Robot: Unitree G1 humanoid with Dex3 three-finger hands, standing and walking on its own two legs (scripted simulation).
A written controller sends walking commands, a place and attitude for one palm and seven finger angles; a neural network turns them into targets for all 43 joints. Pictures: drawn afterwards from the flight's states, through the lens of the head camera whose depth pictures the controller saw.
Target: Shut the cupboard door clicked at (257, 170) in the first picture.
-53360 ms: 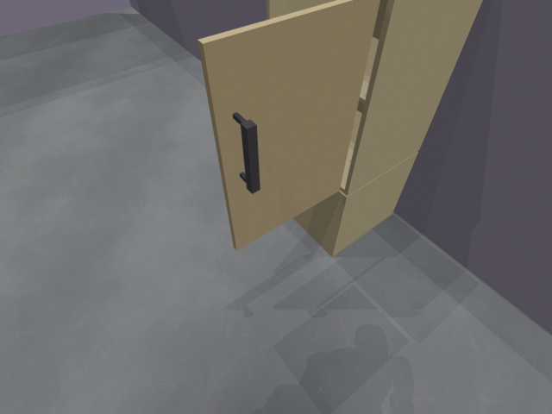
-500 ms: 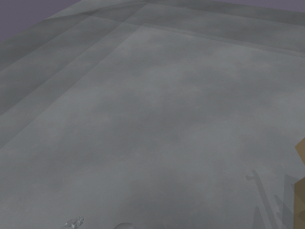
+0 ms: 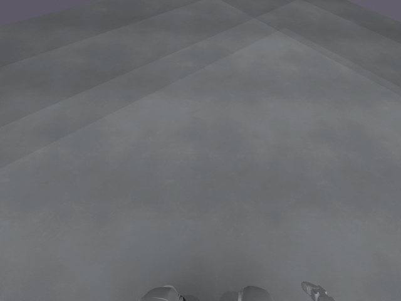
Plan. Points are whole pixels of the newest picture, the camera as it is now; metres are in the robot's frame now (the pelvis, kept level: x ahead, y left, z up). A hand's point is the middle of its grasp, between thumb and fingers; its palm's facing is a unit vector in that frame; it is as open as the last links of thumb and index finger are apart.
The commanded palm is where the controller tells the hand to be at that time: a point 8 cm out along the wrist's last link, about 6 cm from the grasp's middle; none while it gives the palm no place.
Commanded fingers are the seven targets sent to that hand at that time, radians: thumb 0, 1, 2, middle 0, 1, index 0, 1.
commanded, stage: walk to a spot facing it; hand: left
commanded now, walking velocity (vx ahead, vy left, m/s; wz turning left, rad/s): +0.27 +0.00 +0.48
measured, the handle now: out of the picture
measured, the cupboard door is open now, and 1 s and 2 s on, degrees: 27 27 27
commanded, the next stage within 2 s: turn to face it in 0.14 s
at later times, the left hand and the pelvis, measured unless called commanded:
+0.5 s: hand (161, 239) +0.26 +0.11 -0.13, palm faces +0.10 -0.97 -0.21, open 7.3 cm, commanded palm none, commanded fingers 0.00 0.90 0.90 -0.20 -0.30 -0.20 -0.30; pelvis +0.19 -0.07 +0.02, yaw +5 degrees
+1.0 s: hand (137, 220) +0.31 +0.18 -0.16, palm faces -0.09 -0.98 -0.18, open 7.4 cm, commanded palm none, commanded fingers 0.00 0.90 0.90 -0.20 -0.30 -0.20 -0.30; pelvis +0.23 -0.01 +0.02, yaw -12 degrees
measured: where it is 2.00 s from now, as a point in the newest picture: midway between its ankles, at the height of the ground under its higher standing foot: (203, 289)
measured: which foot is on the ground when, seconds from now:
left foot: down 0.00-0.36, up 0.38-0.82, down 0.84-1.00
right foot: up 0.00-0.32, down 0.34-0.84, up 0.86-1.00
